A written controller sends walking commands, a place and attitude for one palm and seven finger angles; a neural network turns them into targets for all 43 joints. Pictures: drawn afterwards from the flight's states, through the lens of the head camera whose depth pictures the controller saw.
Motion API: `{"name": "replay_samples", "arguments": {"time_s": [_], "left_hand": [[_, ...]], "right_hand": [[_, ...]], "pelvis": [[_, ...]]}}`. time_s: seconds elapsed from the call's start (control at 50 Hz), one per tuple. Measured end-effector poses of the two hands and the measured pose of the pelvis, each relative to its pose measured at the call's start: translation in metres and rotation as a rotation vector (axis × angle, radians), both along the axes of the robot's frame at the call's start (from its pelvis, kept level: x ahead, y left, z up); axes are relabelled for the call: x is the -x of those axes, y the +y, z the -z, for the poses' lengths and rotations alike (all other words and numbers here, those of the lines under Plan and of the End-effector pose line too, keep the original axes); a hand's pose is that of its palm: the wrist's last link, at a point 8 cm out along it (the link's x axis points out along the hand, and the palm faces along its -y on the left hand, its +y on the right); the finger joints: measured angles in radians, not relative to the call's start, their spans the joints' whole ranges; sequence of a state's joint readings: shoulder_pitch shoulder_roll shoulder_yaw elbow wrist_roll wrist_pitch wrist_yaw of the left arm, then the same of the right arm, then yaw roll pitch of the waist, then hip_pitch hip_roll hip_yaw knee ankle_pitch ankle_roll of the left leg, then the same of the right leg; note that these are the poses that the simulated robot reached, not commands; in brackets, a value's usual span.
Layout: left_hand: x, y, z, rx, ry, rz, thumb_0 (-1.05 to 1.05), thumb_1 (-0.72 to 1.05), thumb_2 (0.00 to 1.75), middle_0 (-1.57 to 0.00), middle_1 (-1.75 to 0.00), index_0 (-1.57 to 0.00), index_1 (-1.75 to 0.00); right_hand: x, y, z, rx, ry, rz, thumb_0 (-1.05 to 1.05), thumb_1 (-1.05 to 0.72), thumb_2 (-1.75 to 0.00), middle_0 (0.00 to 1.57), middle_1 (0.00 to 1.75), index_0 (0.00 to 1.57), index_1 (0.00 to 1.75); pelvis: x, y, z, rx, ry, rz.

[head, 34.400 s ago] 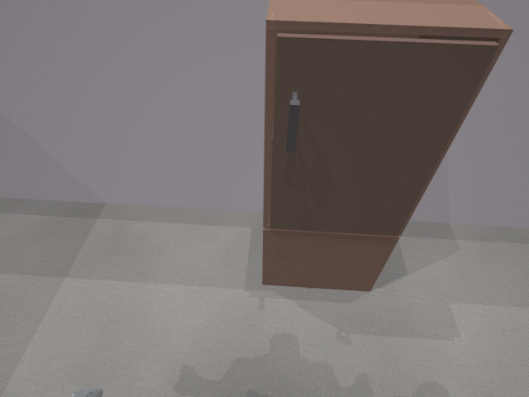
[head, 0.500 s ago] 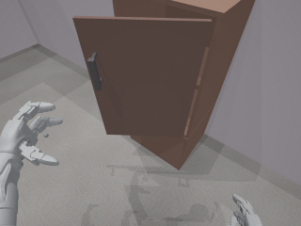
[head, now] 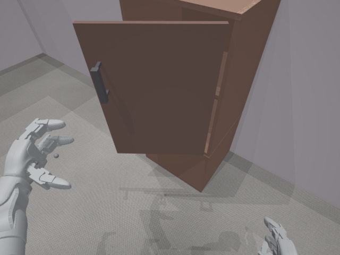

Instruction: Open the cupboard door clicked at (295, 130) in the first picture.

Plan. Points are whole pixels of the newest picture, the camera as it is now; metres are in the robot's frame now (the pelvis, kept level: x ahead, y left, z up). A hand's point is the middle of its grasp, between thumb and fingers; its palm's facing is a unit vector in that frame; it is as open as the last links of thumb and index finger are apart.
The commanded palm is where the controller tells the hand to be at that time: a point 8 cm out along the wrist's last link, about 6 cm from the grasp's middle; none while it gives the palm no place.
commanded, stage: move the hooked fingers beside the handle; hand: left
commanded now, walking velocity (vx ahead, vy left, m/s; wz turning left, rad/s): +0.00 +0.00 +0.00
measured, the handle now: (101, 82) +0.58 +0.26 +0.10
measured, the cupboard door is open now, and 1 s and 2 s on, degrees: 35 35 35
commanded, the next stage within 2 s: none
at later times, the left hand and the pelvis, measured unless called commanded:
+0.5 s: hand (66, 126) +0.38 +0.28 +0.11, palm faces +0.04 -1.00 +0.00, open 13.9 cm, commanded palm +0.35 +0.33 +0.11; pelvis +0.00 +0.02 +0.00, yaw -1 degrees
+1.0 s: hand (71, 108) +0.45 +0.30 +0.11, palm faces +0.04 -1.00 +0.01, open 14.0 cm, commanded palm +0.43 +0.35 +0.10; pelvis +0.00 +0.03 -0.01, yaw -1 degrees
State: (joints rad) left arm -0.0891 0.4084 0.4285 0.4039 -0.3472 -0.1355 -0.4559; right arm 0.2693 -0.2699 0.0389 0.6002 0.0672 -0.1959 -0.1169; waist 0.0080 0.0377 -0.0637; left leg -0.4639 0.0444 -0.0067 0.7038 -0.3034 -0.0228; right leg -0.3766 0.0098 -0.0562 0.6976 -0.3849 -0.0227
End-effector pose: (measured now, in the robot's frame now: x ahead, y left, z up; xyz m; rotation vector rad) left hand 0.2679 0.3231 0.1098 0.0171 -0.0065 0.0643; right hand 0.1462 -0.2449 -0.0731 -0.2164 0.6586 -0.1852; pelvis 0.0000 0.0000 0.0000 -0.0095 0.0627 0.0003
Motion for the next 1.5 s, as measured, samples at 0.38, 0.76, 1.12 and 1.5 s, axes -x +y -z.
{"name": "replay_samples", "arguments": {"time_s": [0.38,0.76,1.12,1.5], "left_hand": [[-0.074,0.008,0.004,0.020,0.029,0.022,-0.01,-0.50,0.30,-0.30,-1.20,-0.30,-1.20],[-0.123,0.019,0.004,0.029,0.009,0.027,-0.01,-0.50,0.30,-0.30,-1.20,-0.30,-1.20],[-0.174,0.031,0.007,0.033,0.037,0.033,-0.01,-0.50,0.30,-0.30,-1.20,-0.30,-1.20],[-0.224,0.037,0.002,0.033,0.033,0.034,-0.01,-0.50,0.30,-0.30,-1.20,-0.30,-1.20]], "right_hand": [[0.039,-0.001,0.014,0.027,0.159,0.062,0.01,-0.90,-0.90,0.20,0.30,0.20,0.30],[0.078,0.004,0.025,0.052,0.332,0.114,0.01,-0.90,-0.90,0.20,0.30,0.21,0.30],[0.126,-0.002,0.034,0.085,0.516,0.188,0.01,-0.90,-0.90,0.20,0.30,0.21,0.30],[0.172,0.004,0.034,0.094,0.690,0.266,0.01,-0.90,-0.90,0.20,0.30,0.21,0.30]], "pelvis": [[0.001,0.011,0.003,0.006,0.048,0.012],[-0.002,0.024,0.008,0.020,0.103,0.017],[0.001,0.027,0.018,0.034,0.185,0.024],[-0.004,0.030,0.025,0.050,0.264,0.037]]}}
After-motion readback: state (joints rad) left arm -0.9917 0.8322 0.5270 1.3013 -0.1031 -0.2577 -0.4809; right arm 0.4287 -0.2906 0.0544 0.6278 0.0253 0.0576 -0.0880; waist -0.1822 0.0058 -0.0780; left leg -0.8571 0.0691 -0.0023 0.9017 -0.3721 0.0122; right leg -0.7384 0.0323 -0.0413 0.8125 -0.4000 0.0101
